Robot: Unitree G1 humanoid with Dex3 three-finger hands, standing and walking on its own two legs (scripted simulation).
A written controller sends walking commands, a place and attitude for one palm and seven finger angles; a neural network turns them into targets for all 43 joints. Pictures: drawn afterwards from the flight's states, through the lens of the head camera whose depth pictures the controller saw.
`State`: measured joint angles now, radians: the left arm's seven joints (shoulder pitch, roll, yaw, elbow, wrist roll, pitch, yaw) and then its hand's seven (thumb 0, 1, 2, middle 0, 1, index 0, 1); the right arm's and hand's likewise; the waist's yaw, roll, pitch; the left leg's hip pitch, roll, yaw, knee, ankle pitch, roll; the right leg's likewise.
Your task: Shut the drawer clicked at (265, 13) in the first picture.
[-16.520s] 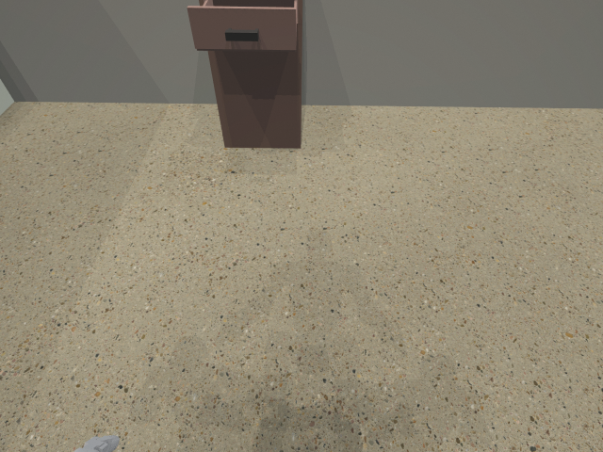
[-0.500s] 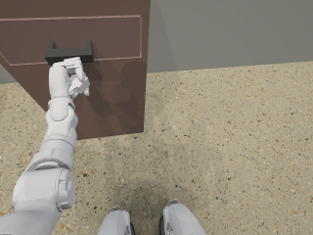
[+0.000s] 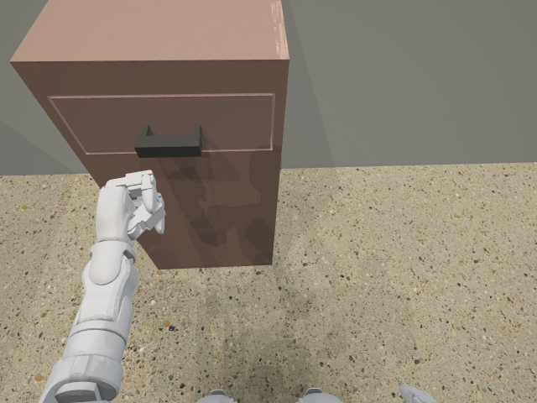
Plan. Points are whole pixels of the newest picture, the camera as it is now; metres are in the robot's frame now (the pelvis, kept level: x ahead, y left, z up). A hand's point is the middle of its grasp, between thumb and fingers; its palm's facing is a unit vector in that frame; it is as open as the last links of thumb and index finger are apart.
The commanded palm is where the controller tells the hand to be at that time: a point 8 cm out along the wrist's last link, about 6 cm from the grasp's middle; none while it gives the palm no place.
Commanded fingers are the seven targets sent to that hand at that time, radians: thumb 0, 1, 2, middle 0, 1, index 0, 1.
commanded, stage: draw the hand back to the body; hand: left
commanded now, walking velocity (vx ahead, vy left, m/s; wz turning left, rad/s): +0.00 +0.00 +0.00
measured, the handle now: (170, 137) +0.57 +0.18 +0.01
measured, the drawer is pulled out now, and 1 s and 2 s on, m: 0.00 0.00 0.00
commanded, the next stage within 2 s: step back with the hand held close in 1.08 s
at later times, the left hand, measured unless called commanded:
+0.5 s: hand (67, 271) +0.26 +0.21 +0.14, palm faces +0.24 -0.93 -0.27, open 3.3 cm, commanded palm +0.21 +0.26 +0.16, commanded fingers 0.00 0.90 0.90 -1.40 -1.60 -1.40 -1.60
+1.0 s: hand out of the picture +0.17 +0.25 +0.22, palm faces +0.43 -0.80 -0.41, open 3.2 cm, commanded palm +0.12 +0.29 +0.23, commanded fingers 0.00 0.90 0.90 -1.40 -1.60 -1.40 -1.60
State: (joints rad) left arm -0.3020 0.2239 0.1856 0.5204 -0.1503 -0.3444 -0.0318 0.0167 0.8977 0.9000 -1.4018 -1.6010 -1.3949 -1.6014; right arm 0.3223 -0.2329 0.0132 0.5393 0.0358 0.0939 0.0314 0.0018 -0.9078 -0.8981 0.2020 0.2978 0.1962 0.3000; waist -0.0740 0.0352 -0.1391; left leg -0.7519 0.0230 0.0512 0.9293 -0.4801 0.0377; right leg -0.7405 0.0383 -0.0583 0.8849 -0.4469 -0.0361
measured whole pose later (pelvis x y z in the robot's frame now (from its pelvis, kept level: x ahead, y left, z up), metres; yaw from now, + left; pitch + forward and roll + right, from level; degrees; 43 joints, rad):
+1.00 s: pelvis +0.00 +0.00 +0.05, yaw +2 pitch -4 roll -1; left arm 0.55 0.34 0.30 -0.48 -0.08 -0.09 0.11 0.01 0.89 0.90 -1.41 -1.60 -1.40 -1.60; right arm 0.22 -0.24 0.02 0.61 0.01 -0.07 -0.05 0.01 -0.90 -0.90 0.20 0.30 0.20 0.30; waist 0.06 0.09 -0.01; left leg -0.10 -0.02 0.04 0.45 -0.29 0.04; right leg -0.08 0.02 -0.06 0.41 -0.27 -0.03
